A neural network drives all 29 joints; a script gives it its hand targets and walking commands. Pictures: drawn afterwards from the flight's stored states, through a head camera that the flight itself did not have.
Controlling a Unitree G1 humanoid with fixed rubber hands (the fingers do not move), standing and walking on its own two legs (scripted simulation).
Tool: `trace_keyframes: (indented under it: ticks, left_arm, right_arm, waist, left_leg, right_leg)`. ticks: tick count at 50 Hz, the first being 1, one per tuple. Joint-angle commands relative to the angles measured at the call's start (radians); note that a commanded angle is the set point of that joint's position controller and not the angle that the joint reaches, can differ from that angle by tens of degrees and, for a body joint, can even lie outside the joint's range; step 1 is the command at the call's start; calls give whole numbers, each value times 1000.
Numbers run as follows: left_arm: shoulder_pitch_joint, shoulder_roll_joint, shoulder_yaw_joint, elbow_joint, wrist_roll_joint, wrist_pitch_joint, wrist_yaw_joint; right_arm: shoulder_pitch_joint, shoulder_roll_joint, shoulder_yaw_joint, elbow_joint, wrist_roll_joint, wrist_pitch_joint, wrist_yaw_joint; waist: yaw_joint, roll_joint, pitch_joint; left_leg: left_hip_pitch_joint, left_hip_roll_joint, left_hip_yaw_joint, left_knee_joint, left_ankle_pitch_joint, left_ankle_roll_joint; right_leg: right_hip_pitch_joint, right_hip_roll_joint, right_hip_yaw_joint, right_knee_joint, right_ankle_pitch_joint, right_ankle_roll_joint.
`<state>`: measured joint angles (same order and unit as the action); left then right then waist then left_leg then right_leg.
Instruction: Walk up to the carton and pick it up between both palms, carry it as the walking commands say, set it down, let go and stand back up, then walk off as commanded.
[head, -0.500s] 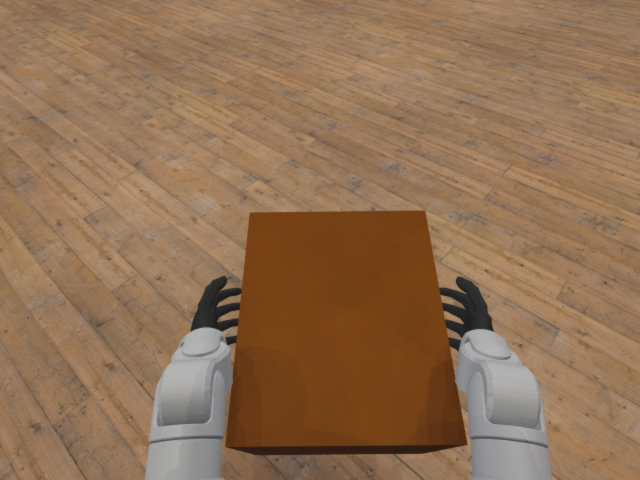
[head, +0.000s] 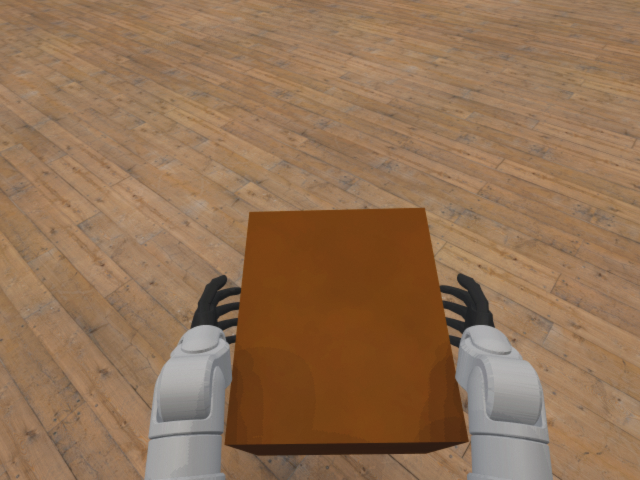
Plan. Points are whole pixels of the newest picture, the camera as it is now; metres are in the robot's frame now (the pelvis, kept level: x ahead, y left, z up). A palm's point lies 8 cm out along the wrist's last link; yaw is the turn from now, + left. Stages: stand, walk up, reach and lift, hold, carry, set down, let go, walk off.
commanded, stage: carry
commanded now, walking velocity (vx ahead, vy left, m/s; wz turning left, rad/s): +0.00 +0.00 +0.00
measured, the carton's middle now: (339, 335) +0.32 -0.01 -0.02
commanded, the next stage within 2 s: hold in 0.64 s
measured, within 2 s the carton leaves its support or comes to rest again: neither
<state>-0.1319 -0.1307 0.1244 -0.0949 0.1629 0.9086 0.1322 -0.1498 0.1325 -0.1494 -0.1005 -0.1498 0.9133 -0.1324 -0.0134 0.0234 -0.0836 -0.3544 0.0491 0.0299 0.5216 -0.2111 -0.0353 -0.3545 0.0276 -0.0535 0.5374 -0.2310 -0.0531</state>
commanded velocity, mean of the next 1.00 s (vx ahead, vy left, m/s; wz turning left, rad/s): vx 0.00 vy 0.00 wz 0.00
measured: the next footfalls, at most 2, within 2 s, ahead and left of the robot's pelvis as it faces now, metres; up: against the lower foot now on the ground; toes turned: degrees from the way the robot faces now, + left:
none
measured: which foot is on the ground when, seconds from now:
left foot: down 0.00-1.00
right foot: down 0.00-1.00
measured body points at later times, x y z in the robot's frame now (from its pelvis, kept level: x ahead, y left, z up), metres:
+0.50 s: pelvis +0.02 +0.00 +0.00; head +0.01 -0.01 +0.45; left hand +0.30 +0.16 +0.05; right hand +0.31 -0.17 +0.04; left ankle +0.03 +0.14 -0.73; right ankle +0.03 -0.08 -0.73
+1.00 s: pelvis +0.01 +0.03 +0.01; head -0.03 +0.03 +0.46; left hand +0.29 +0.21 +0.04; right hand +0.32 -0.12 +0.05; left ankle +0.04 +0.15 -0.73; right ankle +0.03 -0.08 -0.73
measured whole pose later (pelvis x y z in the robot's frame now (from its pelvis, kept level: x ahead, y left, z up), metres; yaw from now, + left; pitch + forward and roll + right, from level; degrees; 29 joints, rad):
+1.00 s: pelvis +0.01 +0.03 +0.01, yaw -2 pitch -8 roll -1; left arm -0.20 -0.11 0.26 0.18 0.23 0.73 -0.01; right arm -0.28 0.16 -0.24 0.25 -0.27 0.71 -0.05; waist 0.06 0.01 0.04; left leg -0.07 -0.01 -0.08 0.42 -0.21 -0.01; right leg -0.06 0.02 0.00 0.39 -0.19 -0.01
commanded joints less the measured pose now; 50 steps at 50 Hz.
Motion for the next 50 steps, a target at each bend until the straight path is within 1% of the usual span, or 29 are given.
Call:
trace_keyframes:
  ticks: [1, 9, 15, 21, 32, 33, 34, 36, 37, 38, 39, 41, 43, 45, 48, 50]
  left_arm:
    - [-421, -737, -542, -101, -288, -37, -238]
    - [-417, -725, -538, -98, -287, -52, -240]
    - [-413, -716, -538, -93, -286, -65, -242]
    - [-411, -709, -537, -86, -282, -76, -243]
    - [-416, -700, -531, -64, -273, -96, -247]
    - [-299, -505, -360, 266, -171, -116, -285]
    - [-301, -539, -437, 149, -190, -183, -301]
    - [-346, -609, -508, 45, -217, -227, -330]
    - [-448, -628, -540, 7, -229, -242, -342]
    - [-512, -650, -566, -3, -242, -247, -356]
    - [-518, -663, -572, -3, -249, -251, -364]
    - [-519, -676, -556, 22, -251, -248, -377]
    - [-538, -680, -525, 82, -238, -236, -390]
    - [-567, -701, -501, 139, -227, -228, -405]
    - [-620, -756, -474, 207, -212, -222, -421]
    - [-646, -799, -459, 245, -203, -219, -424]
  right_arm:
    - [-421, 767, 560, -78, 294, -28, 240]
    - [-411, 756, 547, -65, 286, -45, 240]
    - [-404, 745, 540, -54, 278, -59, 241]
    - [-402, 737, 537, -43, 272, -70, 242]
    - [-408, 728, 529, -14, 261, -90, 248]
    - [-296, 686, 480, 276, 168, -112, 269]
    - [-312, 714, 531, 161, 181, -172, 271]
    - [-361, 816, 598, 82, 224, -212, 288]
    - [-468, 848, 609, 63, 232, -224, 290]
    - [-529, 858, 612, 59, 231, -230, 293]
    - [-526, 870, 622, 73, 228, -232, 294]
    - [-498, 894, 618, 135, 215, -229, 298]
    - [-487, 893, 566, 217, 182, -222, 307]
    - [-492, 890, 510, 286, 156, -220, 322]
    - [-532, 893, 449, 360, 135, -224, 353]
    - [-564, 891, 425, 394, 131, -230, 377]
  waist:
    - [5, -44, -235]
    - [6, -32, -254]
    - [6, -26, -262]
    - [6, -23, -262]
    - [7, -23, -251]
    - [116, -20, -33]
    - [94, -36, -67]
    - [98, -65, -207]
    - [98, -81, -253]
    - [89, -71, -272]
    - [87, -73, -273]
    - [92, -65, -227]
    - [80, -61, -143]
    - [61, -49, -87]
    - [42, -23, -58]
    - [39, -5, -57]
  left_leg:
    - [84, 61, -49, -37, 48, 21]
    - [100, 70, -48, -30, 106, 21]
    - [109, 76, -47, -22, 141, 21]
    - [112, 78, -45, -18, 148, 22]
    - [106, 80, -42, -21, 123, 21]
    - [165, -127, -113, -103, 60, 58]
    - [156, -125, -126, -98, 109, 64]
    - [182, -122, -133, -94, 238, 58]
    - [151, -123, -122, -95, 244, 56]
    - [153, -124, -109, -97, 226, 52]
    - [168, -128, -105, -101, 221, 48]
    - [189, -136, -98, -112, 203, 41]
    - [210, -137, -95, -125, 157, 39]
    - [244, -134, -96, -140, 123, 38]
    - [273, -127, -100, -163, 102, 30]
    - [287, -121, -105, -180, 102, 23]
  right_leg:
    - [100, -156, 154, -128, 56, 10]
    - [132, -148, 133, -89, 176, 5]
    - [143, -143, 124, -72, 223, 1]
    - [144, -141, 121, -65, 232, -1]
    - [136, -138, 122, -69, 204, -3]
    - [332, -12, 166, -165, 186, 63]
    - [347, -11, 187, -165, 245, 54]
    - [466, -16, 211, -134, 472, 70]
    - [505, -10, 214, -126, 482, 75]
    - [507, -12, 208, -127, 466, 74]
    - [503, -15, 207, -135, 453, 75]
    - [480, -13, 202, -161, 384, 71]
    - [423, -9, 190, -193, 264, 65]
    - [375, -3, 172, -218, 168, 55]
    - [357, 9, 148, -230, 116, 36]
    - [360, 19, 133, -230, 107, 22]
